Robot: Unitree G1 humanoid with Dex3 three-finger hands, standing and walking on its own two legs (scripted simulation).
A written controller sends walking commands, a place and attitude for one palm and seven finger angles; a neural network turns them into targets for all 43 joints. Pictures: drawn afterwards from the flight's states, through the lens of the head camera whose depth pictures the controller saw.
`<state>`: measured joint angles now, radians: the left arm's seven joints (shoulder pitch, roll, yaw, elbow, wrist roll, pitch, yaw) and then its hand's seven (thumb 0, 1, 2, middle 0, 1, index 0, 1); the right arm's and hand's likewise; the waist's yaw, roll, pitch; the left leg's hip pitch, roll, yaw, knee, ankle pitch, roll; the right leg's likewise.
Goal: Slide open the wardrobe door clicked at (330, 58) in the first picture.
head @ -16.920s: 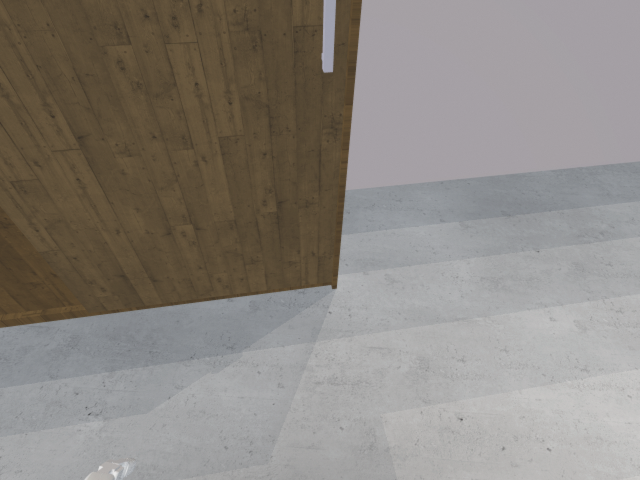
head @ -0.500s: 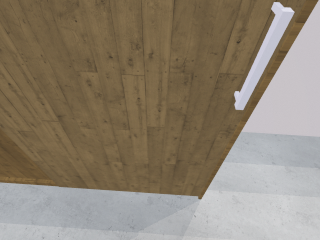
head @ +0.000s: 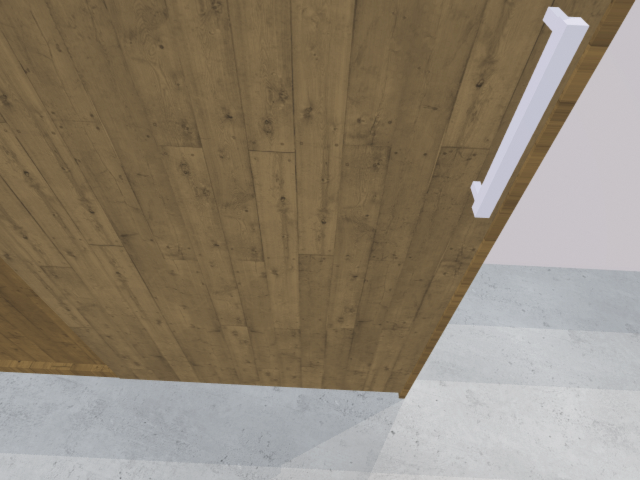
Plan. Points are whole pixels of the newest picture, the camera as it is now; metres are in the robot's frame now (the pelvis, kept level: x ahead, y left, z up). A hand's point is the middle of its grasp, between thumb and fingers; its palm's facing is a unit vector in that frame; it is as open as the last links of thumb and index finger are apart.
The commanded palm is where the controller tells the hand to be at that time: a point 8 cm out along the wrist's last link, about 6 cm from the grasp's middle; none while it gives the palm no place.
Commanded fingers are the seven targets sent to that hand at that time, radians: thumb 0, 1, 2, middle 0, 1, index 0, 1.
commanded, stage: look again from close up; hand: right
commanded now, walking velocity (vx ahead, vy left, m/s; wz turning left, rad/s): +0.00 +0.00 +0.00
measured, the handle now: (512, 127) +0.46 -0.19 +0.23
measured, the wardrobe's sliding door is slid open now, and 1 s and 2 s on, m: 0.00 0.00 0.00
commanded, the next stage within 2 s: raise the hand with hooked fingers in 0.54 s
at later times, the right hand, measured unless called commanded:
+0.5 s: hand out of the picture -0.02 -0.18 -0.17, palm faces +0.03 +0.98 -0.21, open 7.4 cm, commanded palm none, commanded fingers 0.00 -0.90 -0.90 0.20 0.30 0.20 0.30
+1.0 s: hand out of the picture +0.14 -0.18 +0.00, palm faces -0.05 +1.00 +0.00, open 8.3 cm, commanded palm +0.10 -0.25 +0.01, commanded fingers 0.00 -0.46 -0.71 0.23 0.58 0.23 0.58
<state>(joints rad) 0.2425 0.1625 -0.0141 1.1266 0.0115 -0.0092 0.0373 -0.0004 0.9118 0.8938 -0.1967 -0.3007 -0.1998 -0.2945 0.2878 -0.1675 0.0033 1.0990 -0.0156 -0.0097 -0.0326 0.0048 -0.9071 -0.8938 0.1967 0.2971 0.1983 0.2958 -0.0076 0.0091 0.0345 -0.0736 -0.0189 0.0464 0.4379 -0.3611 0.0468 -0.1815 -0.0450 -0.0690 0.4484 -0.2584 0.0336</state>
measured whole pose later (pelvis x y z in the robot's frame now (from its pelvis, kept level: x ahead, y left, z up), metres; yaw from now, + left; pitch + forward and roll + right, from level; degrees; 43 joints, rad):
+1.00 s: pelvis -0.06 -0.01 -0.04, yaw -1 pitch +6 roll -1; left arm 0.15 0.26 0.05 0.55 -0.04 -0.19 0.04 0.01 0.91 0.89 -0.20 -0.30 -0.20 -0.29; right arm 0.40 -0.19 -0.12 0.10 0.26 -0.40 0.33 0.01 -0.68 -0.80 0.21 0.44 0.21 0.44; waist 0.01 0.00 -0.11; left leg -0.51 0.02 0.05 0.89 -0.50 0.04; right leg -0.60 -0.03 -0.06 0.84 -0.35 0.01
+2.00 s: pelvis -0.06 -0.03 +0.00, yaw -3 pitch -5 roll +1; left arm 0.17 0.25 -0.10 0.61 -0.08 -0.24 0.11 0.01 0.90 0.89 -0.20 -0.30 -0.20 -0.30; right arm -0.06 -0.46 -0.42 -0.04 0.34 0.22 0.40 -0.01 0.45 -0.32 0.29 1.16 0.30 1.16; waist -0.08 -0.06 -0.01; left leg -0.08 0.01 0.10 0.46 -0.30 0.01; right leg -0.22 -0.01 -0.02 0.49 -0.19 -0.01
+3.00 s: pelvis -0.05 -0.03 +0.00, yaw -4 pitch -3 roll +0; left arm 0.17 0.27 -0.11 0.60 -0.11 -0.15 0.09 0.01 0.91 0.89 -0.20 -0.30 -0.20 -0.30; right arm -0.30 -0.55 -0.47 0.10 0.33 0.39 0.48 -0.01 0.50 -0.29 0.30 1.20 0.30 1.20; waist -0.08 -0.06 -0.02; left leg -0.08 0.01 0.10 0.44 -0.30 0.01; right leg -0.21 0.00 -0.01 0.46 -0.20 -0.01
